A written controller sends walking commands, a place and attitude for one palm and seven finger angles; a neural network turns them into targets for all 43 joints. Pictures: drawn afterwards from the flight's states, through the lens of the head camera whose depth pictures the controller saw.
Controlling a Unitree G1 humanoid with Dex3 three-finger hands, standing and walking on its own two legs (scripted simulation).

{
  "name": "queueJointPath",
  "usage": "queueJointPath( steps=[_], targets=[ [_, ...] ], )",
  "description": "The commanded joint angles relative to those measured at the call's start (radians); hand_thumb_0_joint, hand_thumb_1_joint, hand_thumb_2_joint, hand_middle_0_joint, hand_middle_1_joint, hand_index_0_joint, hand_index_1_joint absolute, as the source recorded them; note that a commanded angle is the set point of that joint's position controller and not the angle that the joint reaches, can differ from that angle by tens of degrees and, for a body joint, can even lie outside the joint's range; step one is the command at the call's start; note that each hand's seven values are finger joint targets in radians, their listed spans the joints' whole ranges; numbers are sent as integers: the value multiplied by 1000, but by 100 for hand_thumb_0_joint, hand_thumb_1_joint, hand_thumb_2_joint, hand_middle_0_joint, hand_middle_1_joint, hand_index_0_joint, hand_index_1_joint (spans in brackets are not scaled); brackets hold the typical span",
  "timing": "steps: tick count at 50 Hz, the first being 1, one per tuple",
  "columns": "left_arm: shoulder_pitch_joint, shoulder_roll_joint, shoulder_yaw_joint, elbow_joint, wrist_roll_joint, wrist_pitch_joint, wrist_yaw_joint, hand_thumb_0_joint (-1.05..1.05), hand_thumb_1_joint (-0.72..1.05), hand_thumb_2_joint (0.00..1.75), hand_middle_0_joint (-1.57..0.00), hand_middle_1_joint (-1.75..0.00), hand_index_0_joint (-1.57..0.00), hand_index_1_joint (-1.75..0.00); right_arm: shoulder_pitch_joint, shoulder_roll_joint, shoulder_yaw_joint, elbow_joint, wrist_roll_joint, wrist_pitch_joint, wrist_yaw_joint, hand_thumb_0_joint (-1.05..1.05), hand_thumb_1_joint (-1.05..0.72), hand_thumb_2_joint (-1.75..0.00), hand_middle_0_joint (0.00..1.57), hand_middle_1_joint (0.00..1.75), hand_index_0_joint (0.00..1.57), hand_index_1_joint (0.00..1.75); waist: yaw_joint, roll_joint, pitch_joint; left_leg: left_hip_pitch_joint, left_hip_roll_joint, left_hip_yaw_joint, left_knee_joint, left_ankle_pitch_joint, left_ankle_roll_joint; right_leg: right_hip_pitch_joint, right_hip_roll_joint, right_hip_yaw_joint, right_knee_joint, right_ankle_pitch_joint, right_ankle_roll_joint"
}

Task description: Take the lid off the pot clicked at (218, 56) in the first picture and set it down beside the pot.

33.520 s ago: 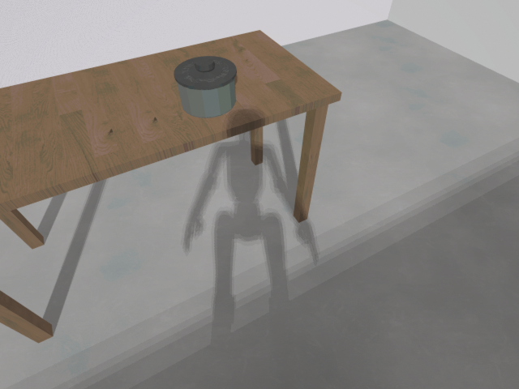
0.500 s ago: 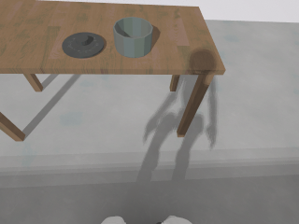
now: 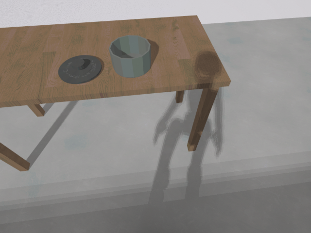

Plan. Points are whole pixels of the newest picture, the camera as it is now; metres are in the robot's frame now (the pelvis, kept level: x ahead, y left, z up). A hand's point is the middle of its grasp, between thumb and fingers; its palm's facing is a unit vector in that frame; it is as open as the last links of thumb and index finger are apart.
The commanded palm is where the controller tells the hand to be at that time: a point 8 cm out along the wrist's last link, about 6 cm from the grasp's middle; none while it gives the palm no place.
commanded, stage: stop stepping back and stand still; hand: left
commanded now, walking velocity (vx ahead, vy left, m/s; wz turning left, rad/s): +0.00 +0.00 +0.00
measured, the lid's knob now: (78, 64) +0.73 +0.35 -0.04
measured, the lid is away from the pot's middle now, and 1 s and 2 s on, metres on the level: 0.22 0.22 0.22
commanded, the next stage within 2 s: let the arm hang, fingers relaxed in 0.56 s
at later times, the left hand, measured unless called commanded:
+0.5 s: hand out of the picture +0.08 +0.18 -0.18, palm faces -0.02 -0.98 -0.22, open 7.4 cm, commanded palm none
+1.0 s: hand out of the picture +0.09 +0.18 -0.18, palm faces -0.03 -0.98 -0.21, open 7.3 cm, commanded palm none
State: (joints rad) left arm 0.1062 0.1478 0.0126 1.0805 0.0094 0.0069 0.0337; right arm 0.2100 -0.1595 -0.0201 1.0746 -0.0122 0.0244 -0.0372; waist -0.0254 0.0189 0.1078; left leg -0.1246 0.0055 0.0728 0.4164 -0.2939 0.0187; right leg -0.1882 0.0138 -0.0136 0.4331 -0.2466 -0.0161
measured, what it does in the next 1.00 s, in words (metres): stands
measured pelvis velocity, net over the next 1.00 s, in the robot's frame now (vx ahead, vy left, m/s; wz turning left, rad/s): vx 0.03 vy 0.00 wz -0.03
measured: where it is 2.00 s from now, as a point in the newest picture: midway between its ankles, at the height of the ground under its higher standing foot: outside the picture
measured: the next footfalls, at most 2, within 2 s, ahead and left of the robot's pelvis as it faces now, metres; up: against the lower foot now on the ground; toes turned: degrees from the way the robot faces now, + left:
none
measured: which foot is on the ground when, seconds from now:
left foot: down 0.00-1.00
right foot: down 0.00-1.00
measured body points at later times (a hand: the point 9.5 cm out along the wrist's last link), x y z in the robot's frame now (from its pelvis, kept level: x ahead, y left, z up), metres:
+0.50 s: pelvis +0.04 +0.00 +0.00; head +0.09 -0.01 +0.44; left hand +0.08 +0.23 -0.16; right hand +0.02 -0.22 -0.17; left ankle -0.05 +0.10 -0.74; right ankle -0.01 -0.11 -0.74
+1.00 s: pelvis +0.03 +0.00 +0.00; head +0.08 +0.00 +0.45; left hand +0.09 +0.23 -0.16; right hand +0.02 -0.22 -0.16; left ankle -0.05 +0.10 -0.74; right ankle -0.01 -0.11 -0.74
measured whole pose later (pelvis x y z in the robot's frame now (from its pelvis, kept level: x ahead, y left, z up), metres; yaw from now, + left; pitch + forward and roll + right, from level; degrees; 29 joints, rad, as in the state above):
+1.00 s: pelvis +0.03 +0.00 +0.00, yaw -1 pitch +0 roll -1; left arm 0.16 0.16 0.03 1.10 0.01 0.01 0.04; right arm 0.24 -0.14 -0.03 1.11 -0.01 0.02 -0.05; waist -0.03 0.02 0.10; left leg -0.05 0.02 0.09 0.40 -0.35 0.01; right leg -0.13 0.03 0.01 0.42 -0.29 -0.02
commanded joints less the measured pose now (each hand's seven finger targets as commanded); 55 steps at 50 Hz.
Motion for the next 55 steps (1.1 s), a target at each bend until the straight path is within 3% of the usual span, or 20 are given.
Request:
queueJointPath(
  steps=[1, 13, 18, 24, 25, 29, 33, 40, 55],
  targets=[
    [63, 126, 28, -19, -1, -13, 14, 0, 90, 90, -20, -30, -20, -30, 88, -92, -17, -6, -5, -12, -4, 0, -90, -90, 20, 30, 20, 30, 3, -8, -84, 32, 113, -86, -49, 341, 23, 47, -108, 77, -40, 322, -27],
    [65, 118, 34, -23, -2, -14, 15, 0, 90, 90, -20, -30, -20, -30, 107, -93, -23, 5, -5, -12, -13, 0, -90, -90, 20, 30, 20, 30, -4, 20, -115, 96, 119, -68, -28, 452, 23, 66, -103, 73, -17, 410, -31],
    [81, 116, 34, -19, -2, -14, 18, 0, 90, 90, -20, -30, -20, -30, 124, -93, -25, 9, -2, -11, -18, 0, -90, -90, 20, 30, 20, 30, -7, -2, -131, 119, 122, -61, -11, 504, 22, 78, -101, 68, -3, 461, -33],
    [101, 110, 32, -12, -1, -13, 20, 0, 90, 90, -20, -30, -20, -30, 130, -86, -29, 10, -1, -8, -19, 0, -90, -90, 20, 30, 20, 30, -8, -25, -98, 117, 119, -57, -13, 457, 24, 59, -98, 75, -11, 456, -34],
    [100, 114, 32, -13, -2, -13, 19, 0, 90, 90, -20, -30, -20, -30, 135, -88, -28, 15, -2, -8, -19, 0, -90, -90, 20, 30, 20, 30, -10, -1, -101, 119, 120, -54, -15, 461, 23, 63, -100, 78, -9, 455, -35],
    [110, 112, 31, -9, -2, -12, 20, 0, 90, 90, -20, -30, -20, -30, 132, -83, -27, 15, -1, -6, -19, 0, -90, -90, 20, 30, 20, 30, -6, -7, -84, 117, 120, -54, -17, 442, 24, 52, -99, 79, -16, 439, -35],
    [116, 111, 31, -7, -2, -15, 20, 0, 90, 90, -20, -30, -20, -30, 136, -83, -26, 15, -2, -8, -20, 0, -90, -90, 20, 30, 20, 30, -9, -9, -101, 117, 120, -50, -13, 446, 21, 72, -102, 88, -16, 475, -36],
    [113, 116, 31, -6, -1, -15, 19, 0, 90, 90, -20, -30, -20, -30, 131, -79, -27, 18, -1, -7, -17, 0, -90, -90, 20, 30, 20, 30, -8, -17, -77, 99, 117, -52, -29, 365, 19, 61, -103, 96, -40, 422, -33],
    [98, 113, 30, -7, -3, -14, 16, 0, 90, 90, -20, -30, -20, -30, 140, -81, -25, 23, -4, -12, -19, 0, -90, -90, 20, 30, 20, 30, -9, 8, -67, 99, 124, -59, -55, 393, 18, 50, -95, 87, -42, 382, -28]
  ],
)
